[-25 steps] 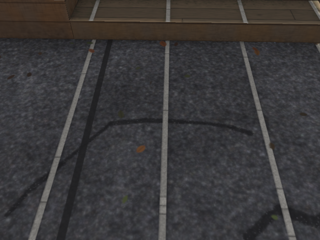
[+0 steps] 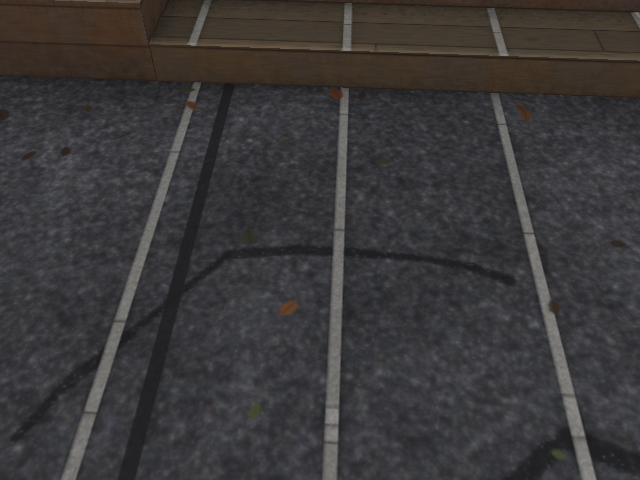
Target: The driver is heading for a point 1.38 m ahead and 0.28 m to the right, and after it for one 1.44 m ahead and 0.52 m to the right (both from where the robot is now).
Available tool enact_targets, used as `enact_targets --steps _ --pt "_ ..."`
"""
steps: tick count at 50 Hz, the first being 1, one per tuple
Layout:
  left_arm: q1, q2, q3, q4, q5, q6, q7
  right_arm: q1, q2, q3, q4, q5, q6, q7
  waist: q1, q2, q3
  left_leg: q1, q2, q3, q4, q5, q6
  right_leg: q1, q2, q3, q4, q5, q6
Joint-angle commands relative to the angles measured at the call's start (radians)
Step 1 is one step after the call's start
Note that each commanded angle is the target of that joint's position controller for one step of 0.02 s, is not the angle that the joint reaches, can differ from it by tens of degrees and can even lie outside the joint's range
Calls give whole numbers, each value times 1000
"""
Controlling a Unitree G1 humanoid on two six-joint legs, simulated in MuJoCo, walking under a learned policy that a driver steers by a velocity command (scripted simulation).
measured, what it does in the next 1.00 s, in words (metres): stands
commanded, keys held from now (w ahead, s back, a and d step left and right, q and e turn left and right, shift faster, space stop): no key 1.00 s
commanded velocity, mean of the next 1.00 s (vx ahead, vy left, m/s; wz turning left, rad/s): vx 0.02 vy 0.00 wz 0.00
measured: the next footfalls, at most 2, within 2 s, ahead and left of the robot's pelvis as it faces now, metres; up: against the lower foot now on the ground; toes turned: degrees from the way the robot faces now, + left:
right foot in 1.92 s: +0.44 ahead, -0.11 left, +0.00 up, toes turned -4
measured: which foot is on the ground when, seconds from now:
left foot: down 0.00-1.00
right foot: down 0.00-1.00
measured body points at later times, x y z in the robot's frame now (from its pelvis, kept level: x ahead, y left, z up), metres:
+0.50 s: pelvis -0.01 +0.02 +0.00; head +0.01 +0.02 +0.45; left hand -0.01 +0.25 -0.16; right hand +0.08 -0.23 -0.15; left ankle +0.04 +0.13 -0.74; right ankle -0.08 -0.11 -0.74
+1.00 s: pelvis -0.02 +0.01 +0.00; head -0.01 +0.01 +0.45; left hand -0.07 +0.23 -0.16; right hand +0.03 -0.23 -0.16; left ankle +0.04 +0.13 -0.74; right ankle -0.08 -0.11 -0.74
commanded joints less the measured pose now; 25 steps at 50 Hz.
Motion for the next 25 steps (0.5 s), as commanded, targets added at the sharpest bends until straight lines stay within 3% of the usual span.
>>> enact_targets --steps 1,2,3,4,5,6,7,9,12,16,25 --pt "-134 140 21 -74 -28 11 -36 -45 -40 7 -53 47 -57 41 -65 3 -51 301 -19 45 -145 451 16 -233 -91 56 -16 404 -59" --pt "65 99 20 -39 -12 21 -35 -42 -121 7 -65 53 -63 39 19 51 -124 361 29 -23 -60 742 86 -210 -41 10 12 341 -7" --pt "127 65 13 -25 3 16 -18 -25 -126 14 -44 44 -55 54 39 66 -120 310 39 -64 -44 726 122 -184 -19 -7 18 287 27" --pt "81 95 13 -10 23 50 45 31 -150 0 -2 48 -4 6 0 36 -28 276 75 -88 -18 870 164 -178 -23 22 65 329 40" --pt "59 117 17 -23 7 65 76 48 -117 12 0 33 11 -14 -15 -8 -78 281 91 -101 -30 911 168 -160 -35 25 98 367 44" --pt "37 109 14 -25 -5 78 90 46 -119 11 -4 23 17 -24 -20 -8 -104 307 93 -106 -28 919 171 -162 -39 32 125 364 45" --pt "25 86 8 -25 -6 90 95 32 -121 10 -3 23 21 -30 -17 12 -117 308 98 -108 -40 896 172 -162 -41 39 127 308 49" --pt "-7 78 7 -25 -3 107 99 -24 -97 19 -11 28 26 -39 2 44 -110 270 106 -115 -66 802 169 -139 -45 63 82 195 50" --pt "-20 115 12 -15 1 119 101 -75 -107 13 -16 38 29 -34 3 3 -61 173 49 -68 -75 608 122 -66 -44 54 21 282 39" --pt "-39 104 6 4 5 114 93 -97 -90 16 -13 36 39 -43 -1 -4 -30 187 28 -32 -91 464 100 -121 -42 44 -11 187 24" --pt "-21 93 -8 30 9 99 96 -96 -97 20 2 31 56 -50 -16 2 22 172 17 -21 -129 234 79 -192 -37 42 -52 39 12"
Velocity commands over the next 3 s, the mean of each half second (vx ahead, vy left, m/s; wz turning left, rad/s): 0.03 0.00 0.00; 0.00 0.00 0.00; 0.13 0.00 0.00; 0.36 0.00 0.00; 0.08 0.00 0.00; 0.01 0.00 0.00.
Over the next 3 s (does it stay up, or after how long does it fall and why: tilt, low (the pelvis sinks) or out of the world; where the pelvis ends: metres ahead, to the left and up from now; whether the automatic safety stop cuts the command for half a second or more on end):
stays up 0.39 -0.02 0.00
